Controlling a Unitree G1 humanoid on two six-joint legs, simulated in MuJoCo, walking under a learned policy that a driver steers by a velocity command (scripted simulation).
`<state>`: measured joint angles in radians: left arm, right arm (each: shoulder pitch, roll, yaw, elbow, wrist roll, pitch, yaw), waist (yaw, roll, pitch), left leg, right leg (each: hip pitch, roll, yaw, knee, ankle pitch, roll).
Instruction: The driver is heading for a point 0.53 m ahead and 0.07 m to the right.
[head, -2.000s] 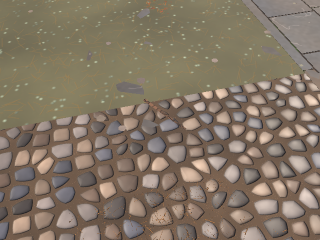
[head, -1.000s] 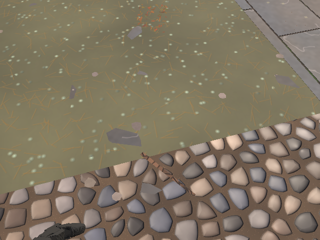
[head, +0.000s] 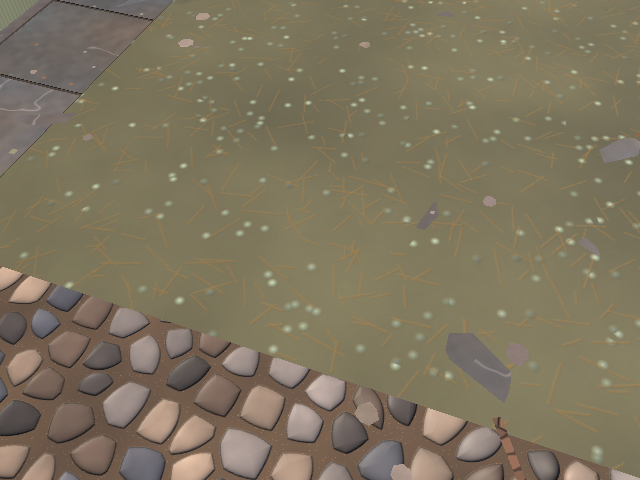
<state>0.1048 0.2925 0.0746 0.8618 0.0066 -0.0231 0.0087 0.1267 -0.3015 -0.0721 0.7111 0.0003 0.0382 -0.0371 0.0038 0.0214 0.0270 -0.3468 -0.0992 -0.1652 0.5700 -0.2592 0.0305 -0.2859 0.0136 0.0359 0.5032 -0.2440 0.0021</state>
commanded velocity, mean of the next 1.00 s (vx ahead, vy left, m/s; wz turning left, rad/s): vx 0.06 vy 0.00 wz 0.07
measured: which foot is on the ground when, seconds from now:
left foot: up 0.00-0.26, down 0.28-1.00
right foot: down 0.00-0.30, up 0.32-0.54, down 0.56-1.00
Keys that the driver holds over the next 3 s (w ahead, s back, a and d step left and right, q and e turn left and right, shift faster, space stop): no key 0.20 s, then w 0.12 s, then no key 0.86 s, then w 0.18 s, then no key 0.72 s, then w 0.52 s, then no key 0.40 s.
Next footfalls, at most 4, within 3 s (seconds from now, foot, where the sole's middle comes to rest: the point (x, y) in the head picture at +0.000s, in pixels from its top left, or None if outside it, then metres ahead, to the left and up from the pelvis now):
0.28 left None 0.02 0.13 -0.77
0.56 right None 0.12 -0.11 -0.77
1.66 right None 0.20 -0.10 -0.77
1.92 left None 0.14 0.13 -0.77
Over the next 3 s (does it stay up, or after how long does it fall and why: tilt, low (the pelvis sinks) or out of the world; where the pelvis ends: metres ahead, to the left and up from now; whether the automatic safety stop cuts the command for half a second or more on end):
stays up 0.45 0.03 0.00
